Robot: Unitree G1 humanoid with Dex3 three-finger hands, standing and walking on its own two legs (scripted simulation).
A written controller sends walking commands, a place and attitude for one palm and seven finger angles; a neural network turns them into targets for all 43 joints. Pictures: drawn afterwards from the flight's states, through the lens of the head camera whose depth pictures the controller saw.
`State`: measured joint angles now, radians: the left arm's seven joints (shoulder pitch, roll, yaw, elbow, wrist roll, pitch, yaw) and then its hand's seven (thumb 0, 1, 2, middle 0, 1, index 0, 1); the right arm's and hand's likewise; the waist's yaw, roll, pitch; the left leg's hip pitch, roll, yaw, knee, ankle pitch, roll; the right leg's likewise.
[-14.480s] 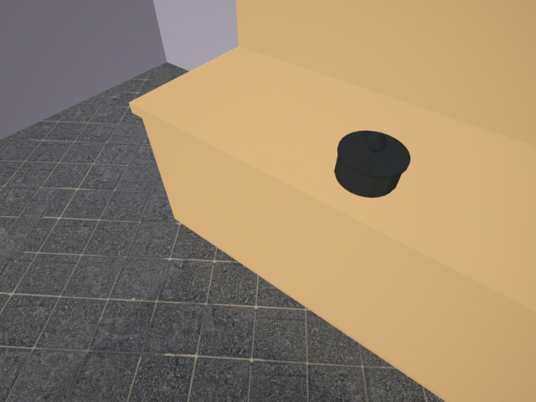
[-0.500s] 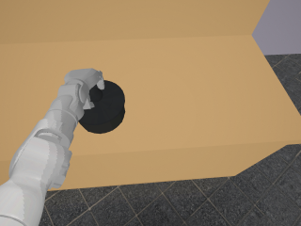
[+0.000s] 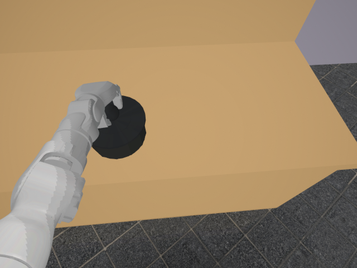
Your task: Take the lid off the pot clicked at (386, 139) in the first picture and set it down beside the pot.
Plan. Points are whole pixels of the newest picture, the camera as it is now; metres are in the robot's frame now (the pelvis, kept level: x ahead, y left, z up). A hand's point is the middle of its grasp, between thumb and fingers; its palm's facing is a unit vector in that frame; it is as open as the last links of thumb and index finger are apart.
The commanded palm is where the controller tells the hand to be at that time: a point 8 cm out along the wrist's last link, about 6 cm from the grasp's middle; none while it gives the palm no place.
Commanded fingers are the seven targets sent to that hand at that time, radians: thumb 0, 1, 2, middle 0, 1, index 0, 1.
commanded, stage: close the fingers and squeeze the knob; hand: left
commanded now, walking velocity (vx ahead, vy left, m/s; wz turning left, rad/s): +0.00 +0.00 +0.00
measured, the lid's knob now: (110, 112) +0.50 +0.15 +0.01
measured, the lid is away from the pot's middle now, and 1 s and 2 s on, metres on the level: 0.00 0.00 0.01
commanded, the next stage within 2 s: lift the lid straight up in 0.64 s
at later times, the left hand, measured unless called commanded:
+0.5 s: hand (103, 115) +0.48 +0.16 +0.03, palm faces -0.41 -0.07 -0.91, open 8.0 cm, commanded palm +0.49 +0.16 +0.09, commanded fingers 0.00 0.59 0.86 -0.98 -1.17 -0.72 -1.08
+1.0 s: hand (102, 115) +0.47 +0.16 +0.04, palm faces -0.42 -0.07 -0.91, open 7.9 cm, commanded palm +0.49 +0.16 +0.12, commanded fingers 0.00 0.72 0.91 -1.16 -1.20 -0.72 -1.09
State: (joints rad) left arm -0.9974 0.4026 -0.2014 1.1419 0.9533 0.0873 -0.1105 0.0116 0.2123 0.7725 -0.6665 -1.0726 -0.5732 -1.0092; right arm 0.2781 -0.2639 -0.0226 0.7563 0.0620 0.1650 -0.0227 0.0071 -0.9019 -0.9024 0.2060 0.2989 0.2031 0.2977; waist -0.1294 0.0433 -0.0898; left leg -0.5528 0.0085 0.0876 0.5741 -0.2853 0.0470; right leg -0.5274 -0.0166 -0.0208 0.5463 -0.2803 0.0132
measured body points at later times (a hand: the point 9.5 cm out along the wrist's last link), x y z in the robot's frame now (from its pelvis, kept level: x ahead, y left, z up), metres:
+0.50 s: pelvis +0.00 +0.00 +0.00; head +0.08 -0.01 +0.44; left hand +0.49 +0.16 +0.08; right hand +0.01 -0.27 -0.14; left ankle -0.01 +0.09 -0.73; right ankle -0.02 -0.13 -0.73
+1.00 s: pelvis +0.00 +0.00 +0.00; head +0.08 -0.01 +0.45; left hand +0.49 +0.16 +0.09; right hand +0.01 -0.27 -0.13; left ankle -0.01 +0.09 -0.73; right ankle -0.02 -0.13 -0.73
